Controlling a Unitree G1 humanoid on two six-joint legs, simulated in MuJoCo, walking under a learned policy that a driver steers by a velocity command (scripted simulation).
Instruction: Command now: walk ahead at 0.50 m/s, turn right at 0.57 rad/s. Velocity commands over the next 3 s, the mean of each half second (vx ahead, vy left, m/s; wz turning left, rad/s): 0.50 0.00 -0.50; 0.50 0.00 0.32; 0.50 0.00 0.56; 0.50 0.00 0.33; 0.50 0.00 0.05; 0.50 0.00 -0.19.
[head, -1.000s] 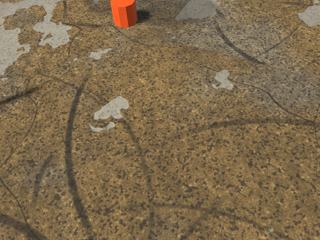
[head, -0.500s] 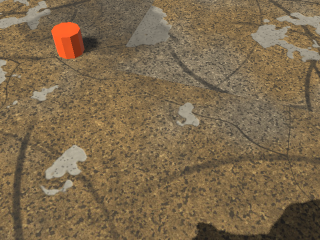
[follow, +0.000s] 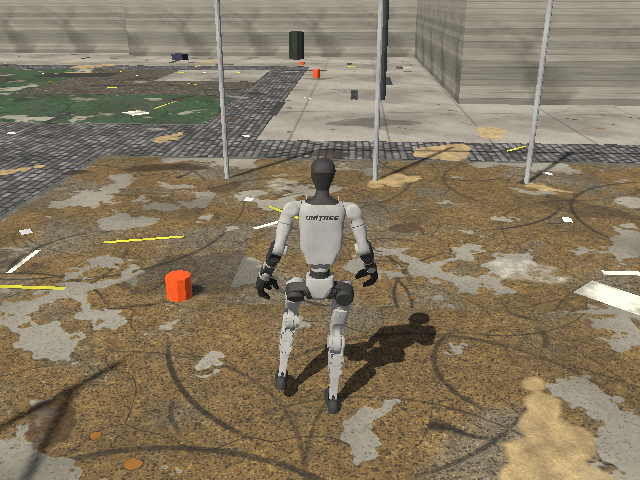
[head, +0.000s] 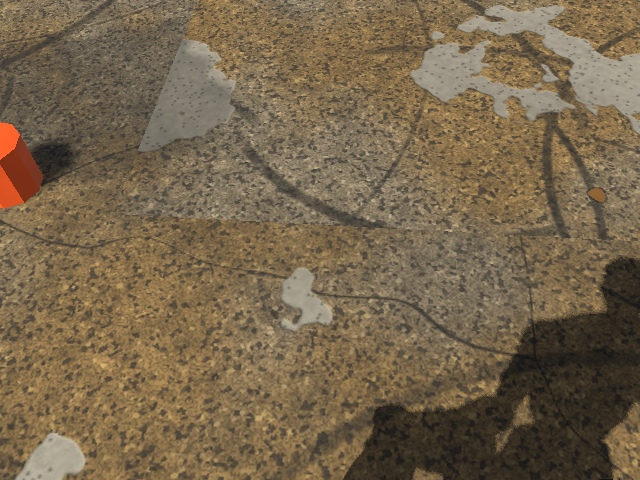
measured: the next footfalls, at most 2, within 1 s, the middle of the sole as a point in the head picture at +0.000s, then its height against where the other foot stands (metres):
left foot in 0.22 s outside the picture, level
right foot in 0.68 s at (440, 460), level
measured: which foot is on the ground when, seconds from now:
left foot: up 0.00-0.20, down 0.22-0.70, up 0.72-1.00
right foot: down 0.00-0.22, up 0.24-0.66, down 0.68-1.00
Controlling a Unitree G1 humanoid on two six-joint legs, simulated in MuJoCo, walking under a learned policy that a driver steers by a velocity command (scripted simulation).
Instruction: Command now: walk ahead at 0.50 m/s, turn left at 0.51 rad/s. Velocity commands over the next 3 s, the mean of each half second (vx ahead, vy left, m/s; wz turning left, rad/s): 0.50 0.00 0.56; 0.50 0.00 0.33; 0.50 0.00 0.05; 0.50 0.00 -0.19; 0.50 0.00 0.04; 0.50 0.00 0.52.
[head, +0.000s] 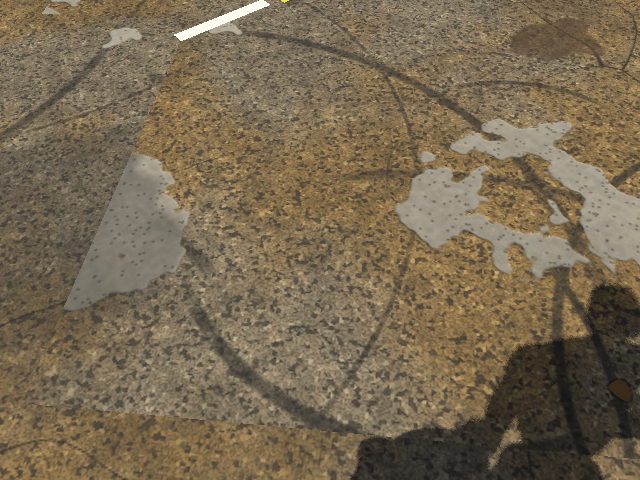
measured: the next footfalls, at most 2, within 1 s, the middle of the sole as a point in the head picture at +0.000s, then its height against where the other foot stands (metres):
left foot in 0.18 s outside the picture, level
right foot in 0.68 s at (335, 429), level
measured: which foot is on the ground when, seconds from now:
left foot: up 0.00-0.16, down 0.18-0.70, up 0.72-1.00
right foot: down 0.00-0.18, up 0.20-0.66, down 0.68-1.00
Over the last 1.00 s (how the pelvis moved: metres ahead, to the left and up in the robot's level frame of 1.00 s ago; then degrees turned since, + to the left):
0.52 -0.05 0.00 -1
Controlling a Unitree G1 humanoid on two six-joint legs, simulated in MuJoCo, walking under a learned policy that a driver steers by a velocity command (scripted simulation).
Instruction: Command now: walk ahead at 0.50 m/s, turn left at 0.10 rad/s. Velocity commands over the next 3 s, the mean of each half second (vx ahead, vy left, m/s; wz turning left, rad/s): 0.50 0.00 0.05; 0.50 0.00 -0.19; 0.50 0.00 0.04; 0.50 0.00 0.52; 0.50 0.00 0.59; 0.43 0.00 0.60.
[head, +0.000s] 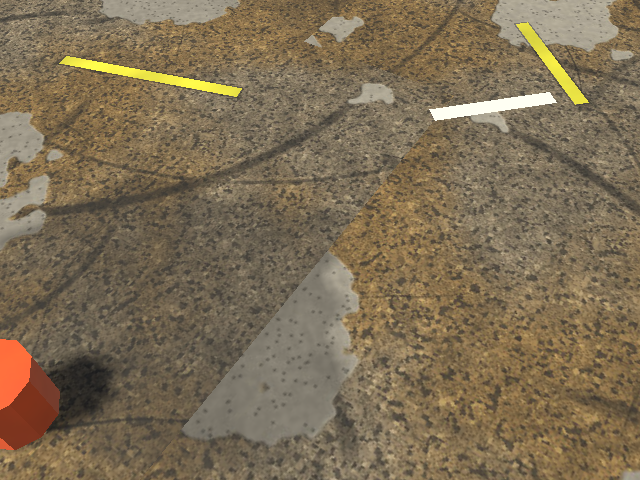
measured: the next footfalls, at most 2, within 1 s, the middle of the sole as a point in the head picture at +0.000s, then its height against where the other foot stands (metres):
left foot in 0.20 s outside the picture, level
right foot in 0.72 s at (406, 433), level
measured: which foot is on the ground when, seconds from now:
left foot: up 0.00-0.18, down 0.20-0.74, up 0.76-1.00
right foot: down 0.00-0.22, up 0.24-0.70, down 0.72-1.00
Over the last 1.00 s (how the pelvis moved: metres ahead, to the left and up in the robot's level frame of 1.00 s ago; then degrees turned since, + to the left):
0.55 0.13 0.00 27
